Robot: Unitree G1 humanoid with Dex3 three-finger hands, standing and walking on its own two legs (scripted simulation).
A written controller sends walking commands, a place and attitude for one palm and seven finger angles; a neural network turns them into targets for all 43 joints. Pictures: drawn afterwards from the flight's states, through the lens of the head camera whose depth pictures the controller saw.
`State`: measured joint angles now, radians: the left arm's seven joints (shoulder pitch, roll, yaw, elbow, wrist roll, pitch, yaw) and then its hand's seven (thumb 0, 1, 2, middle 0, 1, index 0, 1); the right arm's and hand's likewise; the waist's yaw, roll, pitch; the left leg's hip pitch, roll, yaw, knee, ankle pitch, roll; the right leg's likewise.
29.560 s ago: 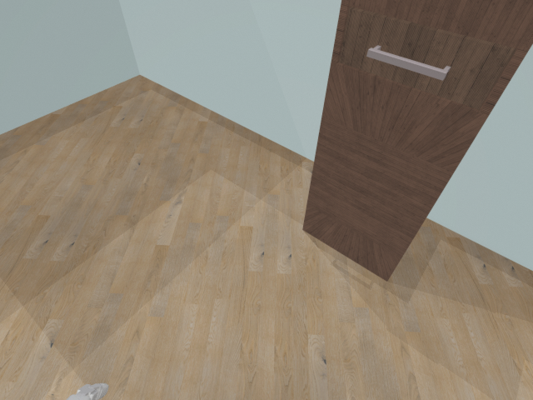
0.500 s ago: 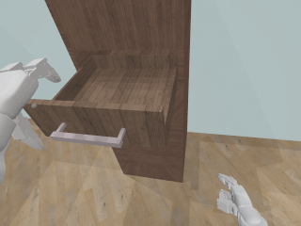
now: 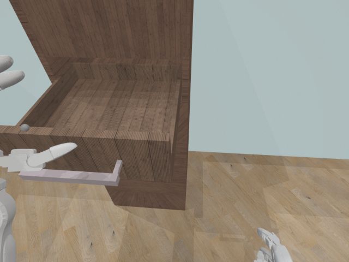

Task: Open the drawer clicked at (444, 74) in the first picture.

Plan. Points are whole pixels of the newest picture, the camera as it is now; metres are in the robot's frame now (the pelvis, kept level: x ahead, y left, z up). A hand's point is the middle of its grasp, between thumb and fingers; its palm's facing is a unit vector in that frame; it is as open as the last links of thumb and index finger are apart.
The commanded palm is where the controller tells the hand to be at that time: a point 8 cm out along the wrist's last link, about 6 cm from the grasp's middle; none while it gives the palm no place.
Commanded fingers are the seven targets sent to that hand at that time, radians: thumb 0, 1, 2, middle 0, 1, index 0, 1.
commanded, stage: draw the hand back to the body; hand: left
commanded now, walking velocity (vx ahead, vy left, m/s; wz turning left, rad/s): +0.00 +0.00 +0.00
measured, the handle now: (73, 169) +0.25 +0.24 +0.12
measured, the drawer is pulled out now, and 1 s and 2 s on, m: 0.30 0.30 0.30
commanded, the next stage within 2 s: step back with the hand held close in 0.64 s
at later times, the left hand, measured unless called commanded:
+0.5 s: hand (33, 128) +0.20 +0.20 +0.29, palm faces +0.50 -0.79 -0.36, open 8.2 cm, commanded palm +0.16 +0.27 +0.31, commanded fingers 0.00 0.90 0.90 -0.20 -0.30 -0.20 -0.30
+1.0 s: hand (25, 128) +0.19 +0.20 +0.30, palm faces +0.48 -0.73 -0.49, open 7.4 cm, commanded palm +0.13 +0.28 +0.31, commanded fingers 0.00 0.90 0.90 -0.20 -0.30 -0.20 -0.30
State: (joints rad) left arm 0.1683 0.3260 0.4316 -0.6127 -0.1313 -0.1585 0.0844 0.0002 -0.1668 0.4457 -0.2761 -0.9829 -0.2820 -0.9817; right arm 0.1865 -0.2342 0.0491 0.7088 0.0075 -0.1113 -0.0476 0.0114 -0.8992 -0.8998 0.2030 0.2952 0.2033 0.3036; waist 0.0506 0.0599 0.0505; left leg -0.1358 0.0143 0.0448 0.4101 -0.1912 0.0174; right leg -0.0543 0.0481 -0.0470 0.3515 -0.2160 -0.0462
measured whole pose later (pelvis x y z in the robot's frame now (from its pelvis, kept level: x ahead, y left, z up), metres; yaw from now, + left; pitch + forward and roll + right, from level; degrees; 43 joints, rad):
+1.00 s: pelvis -0.01 +0.00 -0.01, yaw -1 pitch +1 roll -1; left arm 0.31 0.54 0.60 -0.80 -0.08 -0.23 0.09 0.01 0.88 0.90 -0.21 -0.31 -0.22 -0.30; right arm 0.16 -0.25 -0.01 0.61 0.03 -0.04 -0.05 0.01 -0.90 -0.90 0.20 0.29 0.20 0.30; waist 0.01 0.04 0.01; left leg -0.31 0.03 0.02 0.50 -0.22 0.00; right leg -0.22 0.07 -0.04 0.43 -0.22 -0.05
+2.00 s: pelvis -0.23 +0.07 +0.00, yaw -2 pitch +2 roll -4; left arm 0.28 0.66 0.75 -0.93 -0.08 -0.26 0.11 0.01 0.88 0.90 -0.22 -0.30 -0.22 -0.30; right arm 0.18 -0.16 0.00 0.62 0.01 -0.13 -0.01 0.01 -0.90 -0.90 0.20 0.30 0.20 0.30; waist -0.01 -0.01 0.05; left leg -0.39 0.05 0.01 0.45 -0.09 0.04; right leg -0.38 0.06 -0.06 0.85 -0.48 0.01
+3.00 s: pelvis -0.30 +0.04 -0.03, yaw +4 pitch +0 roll +4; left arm 0.29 0.07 0.02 0.73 0.00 0.06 0.00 -0.01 0.95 0.90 -0.19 -0.30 -0.20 -0.30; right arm 0.20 -0.24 -0.01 0.85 -0.03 0.03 -0.01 0.01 -0.90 -0.90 0.20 0.29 0.20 0.30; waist -0.05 0.04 0.05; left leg -0.41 -0.01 -0.02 0.88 -0.50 -0.02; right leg -0.38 0.00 -0.02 0.79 -0.41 -0.07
